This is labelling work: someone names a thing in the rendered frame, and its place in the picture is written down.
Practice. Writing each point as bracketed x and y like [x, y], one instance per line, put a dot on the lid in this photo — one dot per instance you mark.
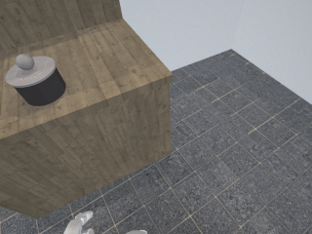
[43, 68]

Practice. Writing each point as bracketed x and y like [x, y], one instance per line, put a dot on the knob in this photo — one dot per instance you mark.
[24, 61]

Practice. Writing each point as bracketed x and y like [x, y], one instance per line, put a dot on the table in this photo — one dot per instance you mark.
[113, 118]

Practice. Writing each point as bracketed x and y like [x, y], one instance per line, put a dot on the left robot hand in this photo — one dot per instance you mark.
[76, 224]

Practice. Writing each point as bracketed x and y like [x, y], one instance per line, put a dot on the pot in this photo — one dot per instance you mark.
[44, 92]

